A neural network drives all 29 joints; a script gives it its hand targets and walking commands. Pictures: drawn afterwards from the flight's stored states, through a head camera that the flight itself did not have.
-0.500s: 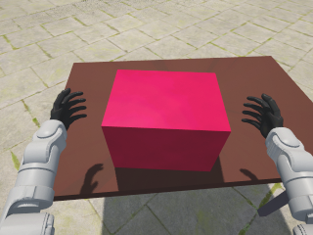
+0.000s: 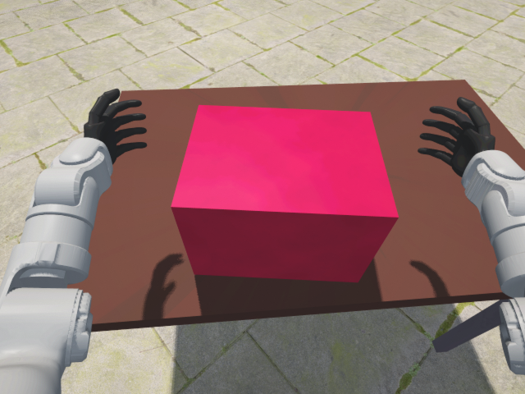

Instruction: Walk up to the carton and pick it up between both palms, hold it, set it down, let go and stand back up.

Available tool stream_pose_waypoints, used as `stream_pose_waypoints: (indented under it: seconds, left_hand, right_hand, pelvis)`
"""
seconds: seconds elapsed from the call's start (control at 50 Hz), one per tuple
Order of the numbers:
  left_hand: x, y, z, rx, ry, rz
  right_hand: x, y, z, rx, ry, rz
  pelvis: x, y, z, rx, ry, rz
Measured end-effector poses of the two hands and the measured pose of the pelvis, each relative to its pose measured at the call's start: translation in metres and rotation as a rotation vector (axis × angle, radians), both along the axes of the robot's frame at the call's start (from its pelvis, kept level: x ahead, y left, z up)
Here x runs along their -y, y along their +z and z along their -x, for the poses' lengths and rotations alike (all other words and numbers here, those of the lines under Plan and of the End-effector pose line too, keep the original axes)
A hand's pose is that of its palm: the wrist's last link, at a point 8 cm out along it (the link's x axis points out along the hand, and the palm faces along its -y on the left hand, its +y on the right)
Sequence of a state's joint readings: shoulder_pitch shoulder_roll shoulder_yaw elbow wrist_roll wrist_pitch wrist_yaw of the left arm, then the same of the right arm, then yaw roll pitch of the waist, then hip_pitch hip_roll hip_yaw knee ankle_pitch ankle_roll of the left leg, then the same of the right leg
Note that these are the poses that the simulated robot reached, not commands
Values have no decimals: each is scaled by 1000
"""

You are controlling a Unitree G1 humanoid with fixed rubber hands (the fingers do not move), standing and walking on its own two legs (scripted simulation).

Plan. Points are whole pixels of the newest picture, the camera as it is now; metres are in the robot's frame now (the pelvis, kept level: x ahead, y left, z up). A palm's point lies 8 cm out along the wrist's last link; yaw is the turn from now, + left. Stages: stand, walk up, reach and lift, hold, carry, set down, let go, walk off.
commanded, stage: reach and lift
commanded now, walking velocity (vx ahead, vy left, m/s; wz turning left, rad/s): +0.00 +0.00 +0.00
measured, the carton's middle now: (279, 195) +0.46 -0.01 +0.01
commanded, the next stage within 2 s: none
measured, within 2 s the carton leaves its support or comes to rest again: neither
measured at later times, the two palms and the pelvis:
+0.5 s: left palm (116, 163) +0.44 +0.26 +0.11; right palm (437, 170) +0.43 -0.25 +0.11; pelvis +0.00 +0.00 +0.00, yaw +1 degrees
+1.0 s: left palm (132, 185) +0.44 +0.25 +0.06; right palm (429, 186) +0.43 -0.25 +0.07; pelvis -0.02 -0.01 -0.03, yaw -1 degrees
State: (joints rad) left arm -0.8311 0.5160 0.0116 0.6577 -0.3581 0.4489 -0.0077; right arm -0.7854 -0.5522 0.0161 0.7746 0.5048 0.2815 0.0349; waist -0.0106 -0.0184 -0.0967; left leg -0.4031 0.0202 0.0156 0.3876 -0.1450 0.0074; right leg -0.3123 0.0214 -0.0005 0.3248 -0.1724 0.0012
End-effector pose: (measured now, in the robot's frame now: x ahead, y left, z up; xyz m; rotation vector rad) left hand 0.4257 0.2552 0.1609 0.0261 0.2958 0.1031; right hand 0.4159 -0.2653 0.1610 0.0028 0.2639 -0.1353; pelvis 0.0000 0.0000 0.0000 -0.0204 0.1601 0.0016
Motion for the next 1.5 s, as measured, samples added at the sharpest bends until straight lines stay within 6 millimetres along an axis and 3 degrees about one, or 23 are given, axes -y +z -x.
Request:
stream_pose_waypoints:
  seconds: [0.18,0.3,0.4,0.56,0.64,0.78,1.06,1.18,1.32,1.5]
  left_hand:
    - [4,15,-23,-6,9,-11]
    - [6,13,-32,9,1,-7]
    - [2,-12,-28,-3,2,-13]
    - [-3,-77,-7,-47,24,-40]
    - [-2,-94,-5,-38,49,-34]
    - [5,-93,-13,18,49,-39]
    - [13,-102,-9,32,35,-55]
    - [20,-109,-11,18,28,-50]
    - [42,-112,-19,52,-10,-14]
    - [58,-112,-19,28,-14,-4]
  right_hand:
    - [-3,20,-24,9,-6,-3]
    - [-11,15,-34,2,-1,8]
    - [-14,-13,-30,-29,-15,29]
    - [-19,-75,-13,-66,-12,30]
    - [-20,-91,-13,-51,-13,24]
    - [-19,-88,-23,-12,-18,45]
    - [-17,-91,-17,-7,-20,38]
    - [-28,-102,-19,-21,0,30]
    - [-55,-104,-23,9,37,25]
    - [-56,-98,-23,5,-16,20]
  pelvis:
    - [2,-2,2,-54,3,1]
    - [2,-3,0,-65,5,2]
    - [3,-3,-2,-59,11,3]
    - [3,-7,0,-109,12,11]
    - [3,-12,3,-171,6,15]
    - [4,-21,8,-233,-1,17]
    - [6,-31,19,-267,-8,13]
    - [6,-34,25,-282,-8,9]
    - [6,-36,25,-310,-8,12]
    - [2,-30,18,-277,-17,17]
